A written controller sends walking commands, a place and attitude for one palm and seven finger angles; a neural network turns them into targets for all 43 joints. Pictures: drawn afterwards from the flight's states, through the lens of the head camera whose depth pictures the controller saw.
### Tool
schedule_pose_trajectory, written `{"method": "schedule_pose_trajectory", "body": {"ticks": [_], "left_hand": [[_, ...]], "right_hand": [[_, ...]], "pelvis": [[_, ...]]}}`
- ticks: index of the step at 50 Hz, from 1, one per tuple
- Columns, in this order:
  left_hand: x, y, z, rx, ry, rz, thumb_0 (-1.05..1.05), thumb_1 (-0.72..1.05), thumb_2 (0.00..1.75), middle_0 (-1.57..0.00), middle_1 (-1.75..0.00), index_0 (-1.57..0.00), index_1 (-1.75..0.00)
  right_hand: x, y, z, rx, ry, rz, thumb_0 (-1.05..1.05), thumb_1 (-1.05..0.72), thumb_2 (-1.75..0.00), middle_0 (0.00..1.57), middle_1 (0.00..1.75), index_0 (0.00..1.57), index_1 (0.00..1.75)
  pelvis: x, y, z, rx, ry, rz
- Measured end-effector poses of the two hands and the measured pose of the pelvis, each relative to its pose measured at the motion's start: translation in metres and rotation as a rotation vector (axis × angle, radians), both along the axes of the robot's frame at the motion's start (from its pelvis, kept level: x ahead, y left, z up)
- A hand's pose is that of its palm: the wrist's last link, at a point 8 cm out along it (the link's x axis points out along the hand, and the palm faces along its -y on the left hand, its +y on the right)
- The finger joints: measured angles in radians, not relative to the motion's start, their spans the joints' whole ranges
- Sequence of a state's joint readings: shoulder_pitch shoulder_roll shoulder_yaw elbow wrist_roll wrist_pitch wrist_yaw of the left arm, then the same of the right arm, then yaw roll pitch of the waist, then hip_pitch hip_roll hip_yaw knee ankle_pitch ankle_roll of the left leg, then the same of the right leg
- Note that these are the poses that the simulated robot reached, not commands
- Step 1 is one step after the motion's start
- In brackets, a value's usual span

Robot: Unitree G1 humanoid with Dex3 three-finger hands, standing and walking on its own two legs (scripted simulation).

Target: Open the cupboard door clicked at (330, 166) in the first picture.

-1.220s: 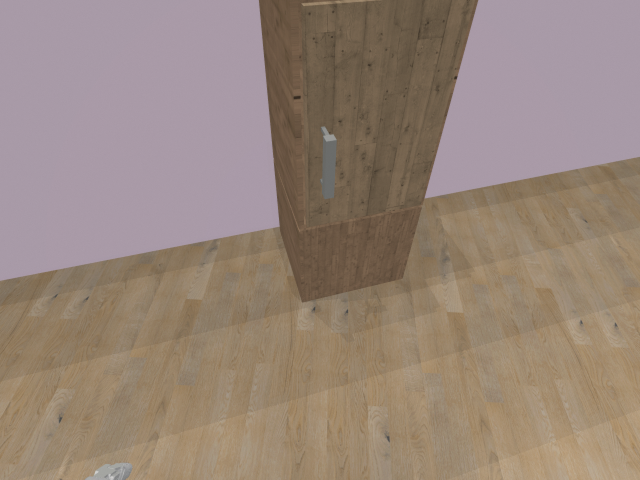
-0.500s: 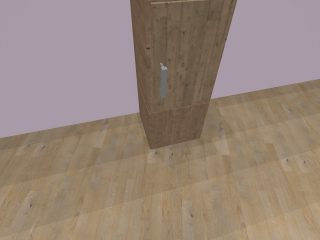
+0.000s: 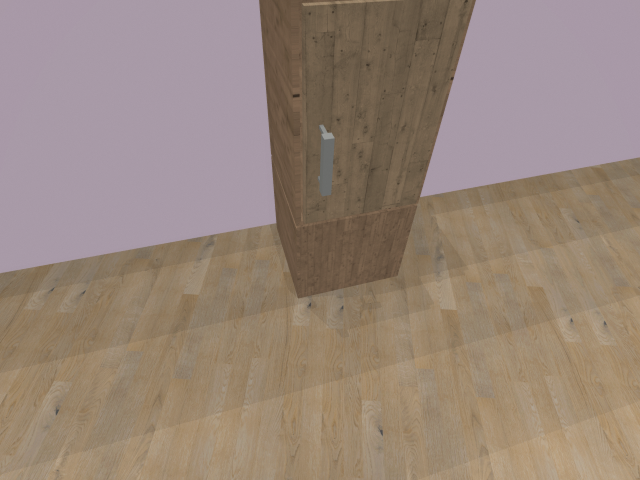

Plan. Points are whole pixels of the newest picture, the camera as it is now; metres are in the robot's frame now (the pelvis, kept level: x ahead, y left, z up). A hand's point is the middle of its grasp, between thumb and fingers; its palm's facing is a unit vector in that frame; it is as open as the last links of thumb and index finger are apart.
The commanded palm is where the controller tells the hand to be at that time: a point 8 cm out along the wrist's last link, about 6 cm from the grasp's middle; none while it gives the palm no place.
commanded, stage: look at it before walking up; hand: left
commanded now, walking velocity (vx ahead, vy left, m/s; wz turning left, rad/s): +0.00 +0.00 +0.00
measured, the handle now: (323, 160) +0.86 +0.04 -0.11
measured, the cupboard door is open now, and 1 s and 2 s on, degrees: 0 0 0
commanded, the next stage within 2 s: walk to a spot facing it in 0.32 s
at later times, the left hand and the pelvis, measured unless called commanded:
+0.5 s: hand out of the picture +0.07 +0.25 -0.16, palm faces -0.02 -0.94 -0.33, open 7.4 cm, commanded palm none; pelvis +0.01 +0.00 +0.00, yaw -1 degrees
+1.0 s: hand out of the picture +0.05 +0.14 -0.17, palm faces -0.18 -0.95 -0.26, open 7.4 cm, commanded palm none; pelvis -0.02 -0.04 -0.01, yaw -15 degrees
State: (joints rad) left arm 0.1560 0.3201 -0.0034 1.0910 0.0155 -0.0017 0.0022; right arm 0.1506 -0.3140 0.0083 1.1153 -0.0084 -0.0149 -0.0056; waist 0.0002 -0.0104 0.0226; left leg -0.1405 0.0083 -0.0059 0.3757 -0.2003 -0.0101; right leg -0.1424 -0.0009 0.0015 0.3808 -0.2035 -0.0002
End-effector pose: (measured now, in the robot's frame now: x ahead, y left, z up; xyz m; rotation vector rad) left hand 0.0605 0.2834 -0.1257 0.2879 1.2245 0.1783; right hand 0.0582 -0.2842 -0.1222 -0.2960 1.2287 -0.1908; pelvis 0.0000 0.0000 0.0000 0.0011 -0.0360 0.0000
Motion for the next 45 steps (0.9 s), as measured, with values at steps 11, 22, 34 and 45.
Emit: {"method": "schedule_pose_trajectory", "body": {"ticks": [11, 22, 34, 45], "left_hand": [[0.004, 0.006, 0.002, 0.010, 0.003, 0.003, 0.00, 0.90, 0.90, -0.21, -0.30, -0.20, -0.30], [0.005, 0.008, 0.004, 0.019, 0.009, 0.007, 0.01, 0.90, 0.90, -0.21, -0.30, -0.20, -0.30], [0.003, -0.016, -0.012, -0.013, 0.069, -0.039, 0.00, 0.90, 0.90, -0.20, -0.30, -0.20, -0.30], [-0.005, -0.075, -0.014, -0.022, 0.074, -0.100, 0.00, 0.90, 0.90, -0.20, -0.30, -0.20, -0.30]], "right_hand": [[0.014, 0.001, 0.002, -0.004, -0.017, 0.014, 0.00, -0.90, -0.90, 0.21, 0.30, 0.20, 0.30], [0.021, -0.001, 0.002, -0.004, -0.021, 0.019, 0.00, -0.90, -0.90, 0.21, 0.30, 0.20, 0.30], [-0.002, 0.010, -0.014, 0.037, -0.048, -0.087, 0.00, -0.90, -0.90, 0.21, 0.30, 0.20, 0.30], [-0.058, -0.007, -0.048, 0.127, 0.014, -0.234, 0.00, -0.90, -0.90, 0.21, 0.30, 0.20, 0.30]], "pelvis": [[0.004, 0.002, 0.001, 0.000, 0.002, 0.001], [0.008, 0.002, 0.001, 0.001, 0.003, 0.001], [-0.001, -0.004, -0.010, 0.023, 0.008, -0.101], [-0.016, -0.036, -0.021, 0.032, 0.003, -0.207]]}}
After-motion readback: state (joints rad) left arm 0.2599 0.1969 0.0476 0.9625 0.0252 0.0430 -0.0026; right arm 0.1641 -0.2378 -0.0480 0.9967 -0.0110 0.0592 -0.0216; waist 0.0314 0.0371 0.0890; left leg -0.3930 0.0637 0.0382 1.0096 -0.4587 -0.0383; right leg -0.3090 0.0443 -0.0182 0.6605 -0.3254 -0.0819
